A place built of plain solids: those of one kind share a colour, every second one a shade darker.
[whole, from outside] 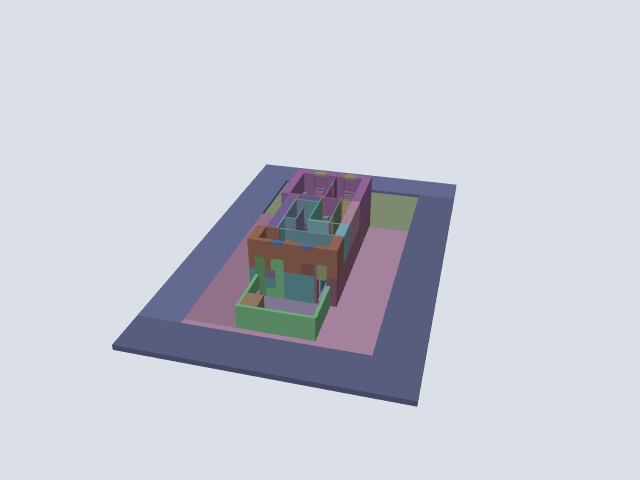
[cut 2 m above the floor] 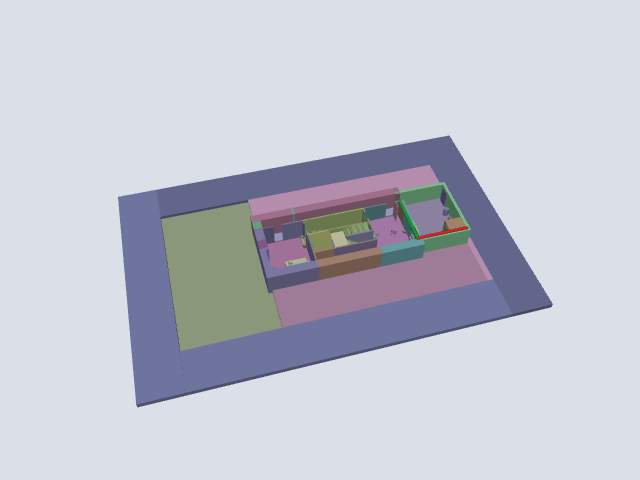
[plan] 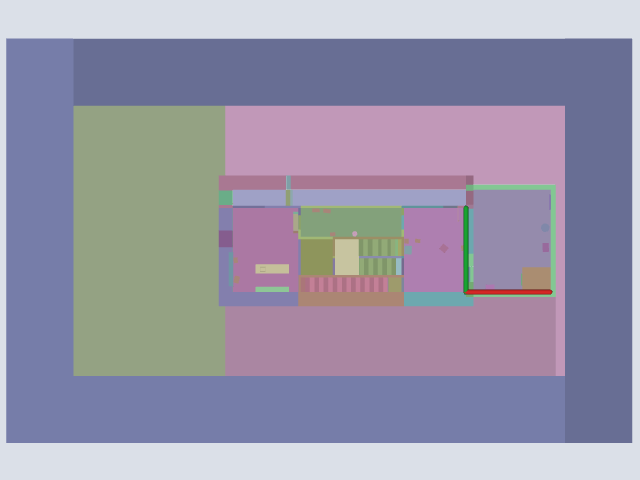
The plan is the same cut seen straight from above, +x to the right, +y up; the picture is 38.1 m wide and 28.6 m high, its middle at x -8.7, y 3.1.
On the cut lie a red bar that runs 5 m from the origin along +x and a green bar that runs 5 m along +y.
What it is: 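A small shop in a terrace of about 1900; a sales room behind a shop front, a store passage, a back shop and a yard; stock rooms over it and a cellar under it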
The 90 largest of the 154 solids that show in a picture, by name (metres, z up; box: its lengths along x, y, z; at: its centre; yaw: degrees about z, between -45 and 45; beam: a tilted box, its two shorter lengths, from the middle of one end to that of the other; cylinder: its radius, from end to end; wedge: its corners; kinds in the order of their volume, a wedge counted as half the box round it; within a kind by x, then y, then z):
{
 "ground_garden_1": {"box": [4.0, 24.1, 0.5], "at": [-25.39, 3.05, -0.27]},
 "ground_garden_2": {"box": [29.29, 4.0, 0.5], "at": [-8.74, -7.0, -0.27]},
 "ground_garden_3": {"box": [29.29, 4.0, 0.5], "at": [-8.74, 13.1, -0.27]},
 "ground_garden_4": {"box": [4.0, 24.1, 0.5], "at": [7.9, 3.05, -0.27]},
 "floor_yard_1": {"box": [4.6, 6.1, 3.74], "at": [2.75, 3.05, -1.89]},
 "wall_fill_1": {"box": [1.91, 2.14, 3.04], "at": [-8.9, 2.08, 1.27]},
 "wall_fill_2": {"box": [4.5, 6.1, 3.31], "at": [-2.25, 3.05, -1.91]},
 "ground_side_1": {"box": [14.79, 4.15, 0.5], "at": [-6.95, -2.92, -0.27]},
 "ground_side_2": {"box": [14.79, 4.15, 0.5], "at": [-6.95, 9.03, -0.27]},
 "ground_side_3": {"box": [4.9, 4.7, 0.5], "at": [2.9, -2.65, -0.27]},
 "ground_side_4": {"box": [4.9, 4.7, 0.5], "at": [2.9, 8.75, -0.27]},
 "ground_side_5": {"box": [0.55, 16.1, 0.5], "at": [5.62, 3.05, -0.27]},
 "wall_front_1": {"box": [0.6, 1.15, 1.45], "at": [-14.44, 1.68, 4.62]},
 "wall_front_2": {"box": [0.6, 1.15, 1.45], "at": [-14.44, 4.79, 4.62]},
 "wall_front_3": {"box": [0.85, 1.95, 2.8], "at": [-14.31, 0.12, 4.19]},
 "wall_front_4": {"box": [0.85, 1.24, 2.8], "at": [-14.31, 2.87, 4.19]},
 "wall_front_5": {"box": [0.85, 0.87, 2.8], "at": [-14.31, 3.79, 4.19]},
 "wall_front_6": {"box": [0.85, 1.58, 2.8], "at": [-14.31, 6.16, 4.19]},
 "wall_front_7": {"box": [2.15, 0.14, 2.8], "at": [-13.66, 3.42, 4.19]},
 "wall_front_8": {"box": [5.9, 0.85, 2.8], "at": [-11.79, -0.42, 4.19]},
 "wall_front_9": {"box": [5.9, 0.85, 2.8], "at": [-11.79, 6.53, 4.19]},
 "wall_front_10": {"box": [2.9, 0.14, 2.8], "at": [-10.29, 3.42, 4.19]},
 "wall_front_11": {"box": [0.14, 1.85, 2.8], "at": [-8.91, 4.27, 4.19]},
 "wall_passage_1": {"box": [0.85, 0.19, 3.38], "at": [-14.31, 5.09, 1.1]},
 "wall_passage_2": {"box": [0.85, 0.9, 3.38], "at": [-14.31, 6.5, 1.1]},
 "wall_passage_3": {"box": [4.02, 0.85, 3.38], "at": [-12.73, 6.53, 1.1]},
 "wall_passage_4": {"box": [10.9, 0.85, 3.04], "at": [-5.0, 6.53, 1.27]},
 "wall_passage_5": {"box": [0.45, 0.91, 3.04], "at": [0.23, 6.5, 1.27]},
 "ground_street_1": {"box": [9.05, 16.1, 0.3], "at": [-18.86, 3.05, -0.51]},
 "wall_yard_1": {"box": [0.45, 0.36, 7.34], "at": [0.23, 6.22, 0.31]},
 "wall_yard_2": {"box": [0.2, 0.9, 7.34], "at": [0.35, 1.05, 0.31]},
 "wall_yard_3": {"box": [0.2, 0.78, 7.34], "at": [0.35, 1.89, 0.31]},
 "wall_yard_4": {"box": [5.35, 0.3, 5.51], "at": [2.67, -0.15, -0.61]},
 "wall_yard_5": {"box": [5.35, 0.3, 5.38], "at": [2.67, 6.25, -0.67]},
 "wall_yard_6": {"box": [0.3, 6.7, 5.58], "at": [5.2, 3.05, -0.57]},
 "wall_sales_1": {"box": [0.6, 2.02, 1.75], "at": [-14.44, 1.36, 1.16]},
 "wall_sales_2": {"box": [0.85, 1.2, 3.38], "at": [-14.31, -0.25, 1.1]},
 "wall_sales_3": {"box": [0.85, 0.3, 3.38], "at": [-14.31, 2.52, 1.1]},
 "wall_sales_4": {"box": [0.85, 1.47, 3.38], "at": [-14.31, 4.41, 1.1]},
 "wall_sales_5": {"box": [1.9, 0.14, 3.38], "at": [-13.79, 5.07, 1.1]},
 "wall_sales_6": {"box": [4.89, 0.85, 3.38], "at": [-12.29, -0.42, 1.1]},
 "wall_sales_7": {"box": [2.14, 0.14, 3.38], "at": [-10.92, 5.07, 1.1]},
 "wall_sales_8": {"box": [0.14, 4.57, 3.38], "at": [-9.92, 1.44, 1.1]},
 "wall_fill_press_1": {"box": [0.9, 2.14, 2.8], "at": [-8.39, 2.08, 4.19]},
 "wall_fill_press_2": {"box": [6.77, 0.87, 2.8], "at": [-5.46, 0.43, 4.19]},
 "wall_rear_1": {"box": [0.14, 2.06, 2.8], "at": [-2.0, 0.18, 4.19]},
 "wall_rear_2": {"box": [2.52, 0.85, 2.8], "at": [-0.81, -0.42, 4.19]},
 "wall_rear_3": {"box": [2.52, 0.85, 2.8], "at": [-0.81, 6.53, 4.19]},
 "wall_rear_4": {"box": [0.45, 1.98, 2.8], "at": [0.23, 0.14, 4.19]},
 "wall_rear_5": {"box": [0.45, 1.53, 2.8], "at": [0.23, 3.05, 4.19]},
 "wall_rear_6": {"box": [0.45, 1.15, 1.1], "at": [0.23, 4.39, 3.34]},
 "wall_rear_7": {"box": [0.45, 1.98, 2.8], "at": [0.23, 5.96, 4.19]},
 "wall_stairC_1": {"box": [0.14, 1.86, 3.04], "at": [-9.92, 0.08, 1.27]},
 "wall_stairC_2": {"box": [6.29, 0.85, 3.04], "at": [-6.84, -0.42, 1.27]},
 "wall_stairC_3": {"box": [6.29, 0.14, 3.04], "at": [-6.84, 0.94, 1.27]},
 "wall_backshop_1": {"box": [2.49, 0.14, 3.04], "at": [-2.6, 5.07, 1.27]},
 "wall_backshop_2": {"box": [4.29, 0.85, 3.04], "at": [-1.7, -0.42, 1.27]},
 "wall_backshop_3": {"box": [0.45, 1.45, 3.04], "at": [0.23, -0.12, 1.27]},
 "wall_backshop_4": {"box": [0.45, 3.64, 3.04], "at": [0.23, 3.32, 1.27]},
 "floor_halfU_1": {"box": [1.43, 2.14, 5.28], "at": [-7.09, 2.08, -1.12]},
 "wall_corr_1": {"box": [4.93, 0.85, 2.8], "at": [-6.52, 6.53, 4.19]},
 "wall_landing_1": {"box": [0.14, 1.99, 2.8], "at": [-4.12, 4.14, 4.19]},
 "wall_landing_2": {"box": [2.26, 0.14, 2.8], "at": [-3.06, 0.94, 4.19]},
 "wall_landing_3": {"box": [2.26, 0.85, 2.8], "at": [-3.06, 6.53, 4.19]},
 "wall_landing_4": {"box": [0.14, 4.89, 2.8], "at": [-2.0, 4.5, 4.19]},
 "wall_outhouse_1": {"box": [1.7, 1.48, 2.3], "at": [4.2, 0.74, 1.08]},
 "wall_store_1": {"box": [6.29, 0.14, 3.04], "at": [-6.84, 3.22, 1.27]},
 "wall_store_2": {"box": [6.29, 0.14, 3.04], "at": [-6.84, 5.07, 1.27]},
 "floor_sales_1": {"box": [3.9, 5.0, 0.25], "at": [-11.94, 2.5, -0.46]},
 "floor_backshop_1": {"box": [3.7, 5.0, 0.25], "at": [-1.85, 2.5, -0.13]},
 "floor_passage_1": {"box": [3.17, 0.96, 0.25], "at": [-12.3, 5.62, -0.46]},
 "floor_passage_2": {"box": [10.45, 0.96, 0.25], "at": [-5.22, 5.62, -0.13]},
 "floor_front_1": {"box": [4.91, 2.61, 0.25], "at": [-11.44, 4.79, 2.92]},
 "wall_mid_1": {"box": [3.34, 0.14, 2.8], "at": [-7.31, 5.07, 4.19]},
 "wall_mid_2": {"box": [4.79, 0.14, 2.8], "at": [-6.59, 3.22, 4.19]},
 "wall_yard_n0a_1": {"box": [0.45, 0.9, 7.34], "at": [0.23, 0.15, 0.31]},
 "floor_store_1": {"box": [6.01, 1.71, 0.25], "at": [-6.84, 4.14, -0.13]},
 "wall_yard_n0bad_1": {"box": [0.25, 1.15, 7.25], "at": [0.12, 4.39, 0.27]},
 "wall_spine_1": {"box": [2.53, 0.14, 5.84], "at": [-5.11, 2.08, 2.67]},
 "wall_stairA_1": {"box": [4.24, 0.14, 3.29], "at": [-5.82, 0.94, 1.4]},
 "wall_stairB_1": {"box": [4.24, 0.14, 3.29], "at": [-5.82, 3.22, 1.4]},
 "wall_boxA_1": {"box": [3.89, 0.14, 2.8], "at": [-6.0, 0.94, 4.19]},
 "wall_boxB_1": {"box": [3.75, 0.14, 2.8], "at": [-6.07, 3.22, 4.19]},
 "shelving_back_1": {"box": [2.0, 0.32, 2.1], "at": [-11.54, 0.16, 0.71]},
 "wall_head_sales_1": {"box": [0.85, 1.0, 0.98], "at": [-14.31, 3.17, 2.3]},
 "wall_passagesteps_1": {"box": [0.27, 0.85, 3.38], "at": [-10.58, 6.53, 1.1]},
 "wall_yard_n0bab_1": {"box": [0.45, 0.23, 7.34], "at": [0.23, 5.08, 0.31]},
 "wall_head_passage_1": {"box": [0.85, 0.86, 1.03], "at": [-14.31, 5.62, 2.28]},
 "wall_over_yard_1": {"box": [0.45, 0.84, 1.48], "at": [0.23, 5.62, 3.24]},
 "step_flightU_1": {"box": [0.36, 1.0, 1.41], "at": [-4.31, 2.65, 2.18]}
}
